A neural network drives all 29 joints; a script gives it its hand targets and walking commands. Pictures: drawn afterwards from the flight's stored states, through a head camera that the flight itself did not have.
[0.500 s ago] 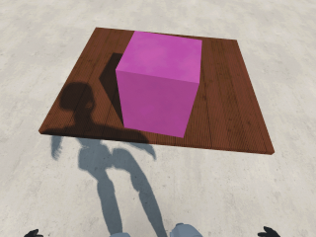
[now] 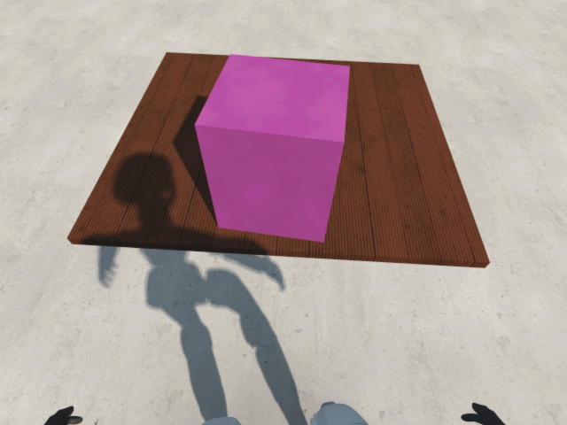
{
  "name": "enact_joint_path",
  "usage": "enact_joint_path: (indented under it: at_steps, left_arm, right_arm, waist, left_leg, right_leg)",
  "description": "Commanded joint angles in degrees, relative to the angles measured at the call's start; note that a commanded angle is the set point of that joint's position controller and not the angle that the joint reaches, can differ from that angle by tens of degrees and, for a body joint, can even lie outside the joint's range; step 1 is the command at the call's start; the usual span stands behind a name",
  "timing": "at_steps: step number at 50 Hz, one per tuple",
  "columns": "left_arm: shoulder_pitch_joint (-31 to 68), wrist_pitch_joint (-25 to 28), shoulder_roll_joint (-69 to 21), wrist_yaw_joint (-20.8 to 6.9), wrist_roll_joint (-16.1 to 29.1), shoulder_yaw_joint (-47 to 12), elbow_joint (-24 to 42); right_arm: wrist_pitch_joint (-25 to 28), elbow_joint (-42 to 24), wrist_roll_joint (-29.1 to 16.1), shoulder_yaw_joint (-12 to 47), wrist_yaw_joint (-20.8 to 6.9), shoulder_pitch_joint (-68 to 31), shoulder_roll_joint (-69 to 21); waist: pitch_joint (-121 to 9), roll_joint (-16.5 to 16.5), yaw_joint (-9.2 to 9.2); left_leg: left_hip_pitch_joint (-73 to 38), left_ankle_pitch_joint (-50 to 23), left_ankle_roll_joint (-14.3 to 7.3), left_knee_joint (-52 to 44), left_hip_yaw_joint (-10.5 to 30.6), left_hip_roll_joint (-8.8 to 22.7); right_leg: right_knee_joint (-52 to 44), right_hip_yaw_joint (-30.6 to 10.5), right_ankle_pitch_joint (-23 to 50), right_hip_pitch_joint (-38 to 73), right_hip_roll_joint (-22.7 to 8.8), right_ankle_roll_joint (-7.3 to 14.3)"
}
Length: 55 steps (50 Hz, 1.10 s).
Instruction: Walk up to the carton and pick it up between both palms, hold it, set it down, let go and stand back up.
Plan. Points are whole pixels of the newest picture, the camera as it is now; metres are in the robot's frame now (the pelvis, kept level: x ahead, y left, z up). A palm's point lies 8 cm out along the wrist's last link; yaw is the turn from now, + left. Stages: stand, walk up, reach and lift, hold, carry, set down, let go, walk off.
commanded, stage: walk up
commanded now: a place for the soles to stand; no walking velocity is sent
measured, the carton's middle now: (279, 152) +0.56 +0.02 +0.04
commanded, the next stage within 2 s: none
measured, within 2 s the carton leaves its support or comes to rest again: neither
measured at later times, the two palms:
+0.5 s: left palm out of the picture +0.09 +0.32 -0.09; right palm out of the picture +0.10 -0.31 -0.10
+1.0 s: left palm out of the picture +0.10 +0.31 -0.09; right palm out of the picture +0.10 -0.33 -0.10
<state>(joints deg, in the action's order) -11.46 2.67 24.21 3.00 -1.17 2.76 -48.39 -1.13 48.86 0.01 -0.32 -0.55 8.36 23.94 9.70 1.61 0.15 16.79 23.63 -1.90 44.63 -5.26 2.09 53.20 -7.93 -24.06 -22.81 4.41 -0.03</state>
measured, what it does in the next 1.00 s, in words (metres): steps on the spot: right foot, then right foot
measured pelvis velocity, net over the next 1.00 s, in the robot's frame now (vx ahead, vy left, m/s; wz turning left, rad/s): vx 0.00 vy -0.01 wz -0.04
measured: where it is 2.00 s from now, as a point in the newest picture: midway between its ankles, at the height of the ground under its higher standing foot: outside the picture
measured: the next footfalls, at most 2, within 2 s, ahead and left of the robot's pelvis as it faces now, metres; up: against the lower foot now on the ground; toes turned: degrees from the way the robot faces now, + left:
right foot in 0.14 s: +0.07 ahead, -0.14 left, +0.00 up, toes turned +8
right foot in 0.62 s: +0.06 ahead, -0.18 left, +0.00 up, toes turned +6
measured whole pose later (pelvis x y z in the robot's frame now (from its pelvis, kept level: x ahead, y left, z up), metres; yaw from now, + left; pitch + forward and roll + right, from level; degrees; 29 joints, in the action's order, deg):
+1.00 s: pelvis +0.00 -0.01 +0.00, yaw -2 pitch -4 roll +0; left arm -12.1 3.2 24.4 2.6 -1.2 2.7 -49.0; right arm -0.5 49.1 0.0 -0.3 -0.5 8.2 24.0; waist 9.8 1.1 0.2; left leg 16.7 24.0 -1.3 45.1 -5.1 3.1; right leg 51.8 -9.0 -25.3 -21.0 3.7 -0.5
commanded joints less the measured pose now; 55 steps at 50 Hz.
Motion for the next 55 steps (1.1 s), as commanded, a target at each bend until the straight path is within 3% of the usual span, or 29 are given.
enact_joint_path:
  at_steps: [1,3,6,7,8,9,10,15,17,19,20,21,24,26,29,31,32,33,34,38,40,42,43,44,50,52,53,54,55]
  left_arm:
    - [-5.58,0.16,11.76,-0.33,0.87,2.29,1.70]
    - [-5.75,0.94,11.24,-0.18,0.82,1.98,1.99]
    - [-10.23,2.25,12.03,0.27,0.26,2.46,0.01]
    - [-10.25,2.39,14.65,0.55,-0.37,3.32,0.37]
    - [-9.26,2.60,18.32,0.77,-0.86,4.10,1.50]
    - [-7.27,2.61,19.47,0.65,-0.62,4.22,2.42]
    - [-5.97,2.52,18.85,0.67,-0.76,4.07,2.80]
    - [-3.29,1.81,15.49,0.78,-0.28,3.20,3.26]
    - [0.54,1.05,14.09,0.55,0.33,2.47,3.93]
    - [1.42,0.68,8.04,0.41,1.18,0.77,4.45]
    - [-0.50,0.07,10.78,0.92,0.55,1.46,3.60]
    - [-2.71,-0.16,12.64,1.02,0.51,1.90,2.70]
    - [-6.23,0.26,12.10,0.05,1.02,2.10,1.43]
    - [-6.12,0.83,11.55,-0.26,0.85,1.97,1.55]
    - [-10.19,2.07,10.96,-0.02,0.75,2.03,0.08]
    - [-10.72,2.52,14.16,0.45,-0.03,2.95,-0.24]
    - [-9.77,2.77,17.68,0.70,-0.64,3.74,0.84]
    - [-7.97,2.80,19.13,0.56,-0.54,3.90,1.68]
    - [-6.43,2.72,18.95,0.60,-0.68,3.90,2.13]
    - [-3.50,2.09,15.36,0.83,-0.07,3.10,2.37]
    - [0.52,1.30,14.33,0.51,0.43,2.28,2.98]
    - [1.93,0.85,8.61,0.33,1.30,0.71,3.97]
    - [-0.39,0.19,10.79,0.70,0.73,1.36,2.99]
    - [-2.43,0.06,12.55,0.76,0.66,1.85,2.33]
    - [-8.32,1.75,10.91,-0.43,0.98,1.87,0.24]
    - [-10.46,2.56,12.50,-0.06,0.44,2.47,-0.96]
    - [-9.66,2.66,15.91,0.25,-0.21,3.36,-0.37]
    - [-8.28,2.84,18.19,0.36,-0.50,3.50,0.63]
    - [-6.63,2.81,19.22,0.31,-0.42,3.70,1.37]
  right_arm:
    - [2.22,-4.29,1.32,-6.80,0.32,-0.99,13.29]
    - [1.68,-4.58,1.33,-7.16,0.11,-0.11,13.86]
    - [0.80,-6.26,0.04,-6.70,-0.09,-2.96,12.14]
    - [0.61,-7.10,-0.19,-6.42,-0.03,-2.24,10.82]
    - [0.14,-8.21,-0.54,-5.97,-0.01,-2.88,9.28]
    - [-0.58,-7.77,-0.37,-6.12,0.33,-3.85,10.11]
    - [-0.49,-7.34,0.11,-6.27,0.49,-3.67,11.11]
    - [0.59,-5.44,0.50,-7.13,0.27,-0.60,11.20]
    - [1.35,-3.35,0.49,-7.21,0.35,3.59,10.34]
    - [2.32,-2.40,1.92,-8.38,0.96,5.89,16.71]
    - [2.53,-3.54,1.55,-7.99,0.89,2.79,17.38]
    - [2.59,-3.69,1.33,-7.70,0.50,0.73,16.50]
    - [2.68,-4.25,1.16,-6.80,0.36,-2.07,13.63]
    - [2.26,-4.07,1.46,-6.81,0.12,-0.29,13.69]
    - [1.44,-5.11,0.24,-6.71,-0.14,-3.09,13.53]
    - [0.92,-6.48,-0.31,-6.32,-0.08,-2.76,11.28]
    - [0.41,-7.68,-0.75,-5.93,-0.10,-3.12,9.69]
    - [-0.33,-7.52,-0.52,-6.09,0.19,-3.85,10.03]
    - [-0.19,-7.07,-0.10,-6.26,0.36,-3.62,11.11]
    - [0.87,-5.06,0.26,-6.90,0.31,-0.74,11.26]
    - [1.55,-2.97,0.30,-7.02,0.29,3.17,10.70]
    - [2.61,-2.19,1.63,-8.11,0.84,5.58,16.69]
    - [2.78,-3.11,1.42,-7.67,0.74,2.74,16.99]
    - [2.78,-3.21,1.24,-7.45,0.37,0.87,16.28]
    - [2.20,-3.99,0.75,-6.60,-0.01,-2.78,14.06]
    - [1.52,-5.18,-0.05,-6.27,-0.13,-3.82,12.43]
    - [1.19,-6.31,-0.52,-5.93,-0.07,-3.29,10.74]
    - [0.50,-6.78,-0.86,-5.56,-0.04,-3.97,9.44]
    - [0.11,-6.41,-0.47,-6.01,0.26,-3.94,10.58]
  waist:
    - [-5.66,7.67,-1.47]
    - [-8.17,9.45,-1.95]
    - [-12.32,5.56,0.33]
    - [-13.11,-0.87,0.44]
    - [-11.58,-8.15,0.74]
    - [-10.08,-8.60,0.88]
    - [-8.93,-7.00,0.34]
    - [-8.09,-10.59,-1.12]
    - [-8.88,-8.44,-4.49]
    - [-8.53,6.84,-5.78]
    - [-6.61,3.49,-3.94]
    - [-5.42,1.80,-3.10]
    - [-4.90,5.55,-0.81]
    - [-6.22,8.76,-1.94]
    - [-10.07,8.41,0.47]
    - [-12.60,0.91,0.49]
    - [-12.18,-7.14,0.72]
    - [-10.57,-8.89,0.82]
    - [-9.51,-7.55,0.37]
    - [-8.90,-9.88,-1.33]
    - [-8.99,-8.00,-4.59]
    - [-9.40,6.28,-5.95]
    - [-7.27,3.89,-3.93]
    - [-5.74,2.04,-3.04]
    - [-8.82,8.27,0.21]
    - [-11.72,4.08,0.78]
    - [-12.26,-4.07,0.40]
    - [-11.02,-7.93,0.54]
    - [-10.49,-8.02,0.41]
  left_leg:
    - [-7.60,-20.10,-10.12,-18.68,14.92,16.22]
    - [-10.31,-27.01,-10.35,-13.94,12.48,15.60]
    - [-5.01,-24.09,-4.93,-1.81,5.65,9.68]
    - [0.60,-18.21,-2.33,5.70,3.27,6.04]
    - [9.32,-2.48,0.53,12.22,3.68,0.72]
    - [10.33,16.17,1.36,14.19,9.29,-1.61]
    - [10.67,17.57,1.19,14.10,11.09,-0.91]
    - [3.44,7.89,0.52,2.70,8.78,-0.85]
    - [-8.17,-0.79,-0.36,-11.15,7.69,-0.33]
    - [-14.86,1.76,-4.17,-25.92,25.24,14.82]
    - [-10.12,0.14,-7.68,-28.53,29.69,22.84]
    - [-7.41,-2.29,-9.37,-28.10,27.91,23.65]
    - [-6.31,-11.16,-9.63,-22.86,18.33,18.21]
    - [-7.87,-21.07,-10.48,-17.86,14.44,16.34]
    - [-6.05,-27.28,-7.24,-7.60,7.12,11.88]
    - [-0.58,-19.26,-2.60,3.61,3.38,6.55]
    - [7.13,-4.96,0.21,10.64,3.22,1.33]
    - [9.57,15.85,1.21,12.69,8.38,-1.77]
    - [10.11,17.96,0.99,12.65,10.63,-1.00]
    - [4.11,7.74,0.37,1.37,8.84,-0.37]
    - [-8.38,-0.82,-0.73,-11.19,7.64,-0.06]
    - [-15.09,0.41,-5.15,-25.37,24.74,15.38]
    - [-10.08,-1.08,-9.26,-27.75,28.65,22.79]
    - [-7.63,-3.16,-11.39,-27.46,27.57,24.02]
    - [-5.77,-25.41,-8.79,-12.22,10.30,14.33]
    - [-2.97,-21.03,-4.15,-2.51,5.25,9.03]
    - [2.25,-14.95,-1.28,6.44,2.65,4.89]
    - [8.22,2.81,1.10,9.86,5.26,-0.64]
    - [8.85,17.10,1.14,11.91,9.25,-1.52]
  right_leg:
    - [1.62,6.19,-7.46,-6.52,-3.47,0.98]
    - [-6.05,8.62,-4.84,-4.10,-3.77,1.11]
    - [-19.96,5.18,16.66,7.54,-2.17,3.40]
    - [-21.42,-6.45,21.15,10.47,-6.82,6.42]
    - [-26.16,-27.36,20.10,11.15,-15.44,11.48]
    - [-28.19,-36.52,20.61,8.82,-19.20,16.73]
    - [-27.71,-37.15,17.96,8.52,-19.18,17.40]
    - [-24.43,-28.24,24.92,3.45,-14.25,12.74]
    - [-19.20,-20.82,23.67,-3.59,-10.96,9.76]
    - [-0.67,-3.17,8.14,-15.58,1.42,2.40]
    - [4.04,1.75,-8.40,-14.95,1.44,1.26]
    - [7.30,2.02,-9.19,-12.34,-0.83,1.27]
    - [4.65,4.27,-6.96,-7.66,-3.49,1.27]
    - [-1.64,7.04,-6.94,-5.16,-3.91,0.99]
    - [-17.04,9.07,8.47,4.98,-2.05,2.29]
    - [-20.34,-4.20,22.35,9.88,-5.68,5.79]
    - [-25.25,-24.50,20.99,10.67,-13.92,10.65]
    - [-27.46,-35.04,21.59,9.54,-18.04,16.12]
    - [-27.35,-37.02,18.71,9.24,-18.89,17.41]
    - [-23.65,-28.73,28.47,6.07,-14.58,12.63]
    - [-19.04,-20.02,26.04,-3.22,-10.68,9.31]
    - [-0.81,-2.28,10.46,-14.59,1.24,2.24]
    - [3.79,2.11,-8.23,-13.49,1.11,1.26]
    - [7.15,2.70,-9.70,-11.34,-0.76,1.28]
    - [-12.54,8.44,1.20,2.82,-2.76,1.77]
    - [-19.24,2.79,20.61,8.68,-2.57,3.78]
    - [-22.15,-11.82,24.55,10.31,-9.18,7.16]
    - [-26.03,-29.69,24.74,10.30,-15.04,12.62]
    - [-26.74,-35.31,23.12,9.48,-18.27,16.58]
